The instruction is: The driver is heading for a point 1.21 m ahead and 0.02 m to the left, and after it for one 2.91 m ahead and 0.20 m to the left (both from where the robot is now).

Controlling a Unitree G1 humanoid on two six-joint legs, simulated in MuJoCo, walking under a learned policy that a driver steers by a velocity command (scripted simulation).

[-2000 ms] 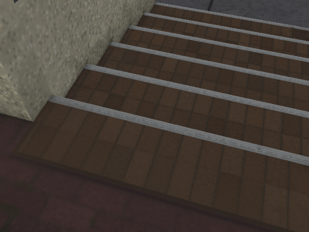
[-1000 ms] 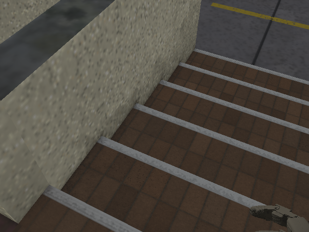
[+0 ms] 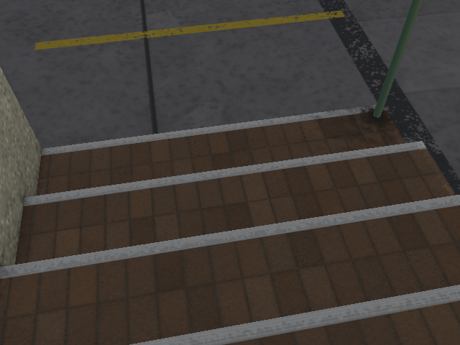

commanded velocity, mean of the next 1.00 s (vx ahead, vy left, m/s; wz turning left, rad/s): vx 0.50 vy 0.00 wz -0.18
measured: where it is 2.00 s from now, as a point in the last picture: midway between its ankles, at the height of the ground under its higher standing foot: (277, 212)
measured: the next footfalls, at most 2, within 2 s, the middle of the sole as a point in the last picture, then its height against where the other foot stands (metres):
right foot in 0.30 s outside the picture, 0.12 m lower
left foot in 0.86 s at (232, 282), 0.12 m lower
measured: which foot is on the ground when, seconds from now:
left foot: down 0.00-0.32, up 0.34-0.84, down 0.86-1.00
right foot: up 0.00-0.28, down 0.30-0.86, up 0.88-1.00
